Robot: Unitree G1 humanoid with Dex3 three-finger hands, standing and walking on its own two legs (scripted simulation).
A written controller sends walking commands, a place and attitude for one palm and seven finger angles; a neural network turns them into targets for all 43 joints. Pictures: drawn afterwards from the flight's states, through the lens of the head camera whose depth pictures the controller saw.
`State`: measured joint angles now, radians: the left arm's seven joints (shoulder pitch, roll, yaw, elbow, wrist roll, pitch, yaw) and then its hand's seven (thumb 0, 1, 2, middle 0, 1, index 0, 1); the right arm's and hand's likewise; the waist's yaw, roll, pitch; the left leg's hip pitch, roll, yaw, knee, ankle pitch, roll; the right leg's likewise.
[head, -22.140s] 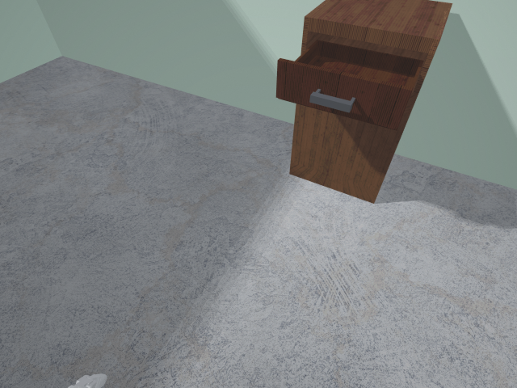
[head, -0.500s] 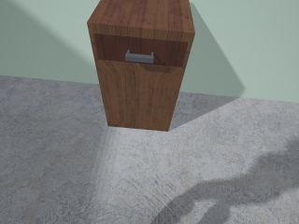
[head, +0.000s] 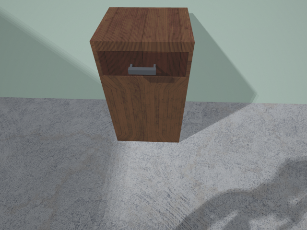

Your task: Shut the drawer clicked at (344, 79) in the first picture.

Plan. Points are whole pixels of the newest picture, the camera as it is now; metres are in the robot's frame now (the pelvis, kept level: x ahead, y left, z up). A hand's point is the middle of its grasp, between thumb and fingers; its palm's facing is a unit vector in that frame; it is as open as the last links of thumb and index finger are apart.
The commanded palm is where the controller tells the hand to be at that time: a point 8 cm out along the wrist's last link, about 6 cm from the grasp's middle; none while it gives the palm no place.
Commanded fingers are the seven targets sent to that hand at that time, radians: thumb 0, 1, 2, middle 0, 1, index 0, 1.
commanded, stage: let the arm hang, fingers relaxed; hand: left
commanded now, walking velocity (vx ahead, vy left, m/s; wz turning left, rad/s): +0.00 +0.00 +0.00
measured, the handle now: (142, 68) +0.85 +0.11 -0.06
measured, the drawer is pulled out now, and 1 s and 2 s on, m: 0.00 0.00 0.00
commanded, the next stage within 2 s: look to check the result in 0.26 s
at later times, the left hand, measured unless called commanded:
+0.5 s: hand out of the picture +0.00 +0.14 -0.17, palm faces +0.06 -0.98 -0.17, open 7.4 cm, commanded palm none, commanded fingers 0.00 0.90 0.90 -0.20 -0.30 -0.20 -0.30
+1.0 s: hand out of the picture +0.02 +0.14 -0.17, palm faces +0.06 -0.98 -0.19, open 7.4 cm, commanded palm none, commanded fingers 0.00 0.90 0.90 -0.20 -0.30 -0.20 -0.30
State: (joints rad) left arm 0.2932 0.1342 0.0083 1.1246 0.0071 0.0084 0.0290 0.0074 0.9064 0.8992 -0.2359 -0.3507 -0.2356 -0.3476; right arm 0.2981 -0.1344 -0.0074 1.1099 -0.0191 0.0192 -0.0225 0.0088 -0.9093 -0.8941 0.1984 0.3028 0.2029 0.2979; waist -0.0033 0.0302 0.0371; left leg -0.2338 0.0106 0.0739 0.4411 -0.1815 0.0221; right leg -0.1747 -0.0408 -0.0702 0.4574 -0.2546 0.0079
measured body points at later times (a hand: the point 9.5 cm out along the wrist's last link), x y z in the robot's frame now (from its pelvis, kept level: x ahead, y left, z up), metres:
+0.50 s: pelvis +0.02 -0.02 +0.00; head +0.04 -0.03 +0.45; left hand -0.01 +0.19 -0.16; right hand -0.01 -0.22 -0.17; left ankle +0.04 +0.11 -0.74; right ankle +0.00 -0.12 -0.74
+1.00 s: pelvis +0.03 -0.03 +0.00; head +0.04 -0.04 +0.45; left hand +0.02 +0.19 -0.16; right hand +0.02 -0.24 -0.17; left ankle +0.04 +0.11 -0.74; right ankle +0.00 -0.12 -0.74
